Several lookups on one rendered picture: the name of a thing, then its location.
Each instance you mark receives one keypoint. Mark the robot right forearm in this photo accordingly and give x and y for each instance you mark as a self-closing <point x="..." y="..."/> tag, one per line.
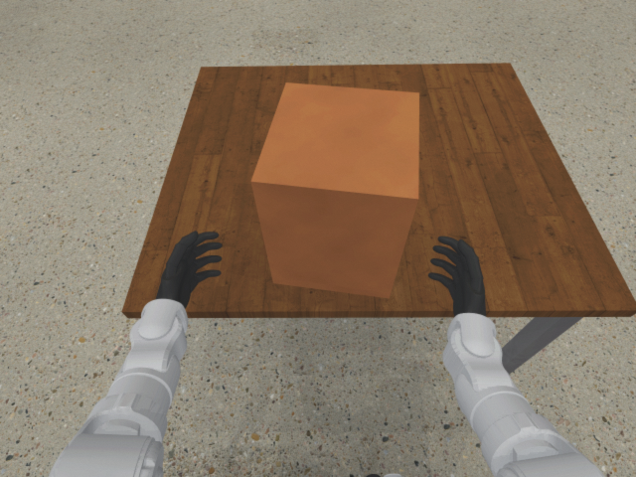
<point x="507" y="426"/>

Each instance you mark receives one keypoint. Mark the left robot hand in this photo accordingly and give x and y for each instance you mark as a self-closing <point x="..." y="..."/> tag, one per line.
<point x="179" y="278"/>

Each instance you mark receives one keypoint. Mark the robot left forearm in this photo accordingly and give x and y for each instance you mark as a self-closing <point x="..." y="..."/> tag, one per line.
<point x="142" y="392"/>

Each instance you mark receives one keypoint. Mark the right robot upper arm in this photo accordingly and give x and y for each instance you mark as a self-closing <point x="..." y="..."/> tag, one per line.
<point x="561" y="465"/>

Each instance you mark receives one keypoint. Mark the carton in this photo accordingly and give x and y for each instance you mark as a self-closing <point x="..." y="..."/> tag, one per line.
<point x="336" y="186"/>

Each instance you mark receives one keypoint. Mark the table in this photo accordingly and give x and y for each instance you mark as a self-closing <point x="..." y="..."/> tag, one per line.
<point x="488" y="174"/>

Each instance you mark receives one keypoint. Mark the right robot hand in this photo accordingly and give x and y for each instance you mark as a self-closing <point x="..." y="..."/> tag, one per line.
<point x="467" y="288"/>

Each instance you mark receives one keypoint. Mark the left robot upper arm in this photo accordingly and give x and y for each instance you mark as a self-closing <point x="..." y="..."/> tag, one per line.
<point x="112" y="455"/>

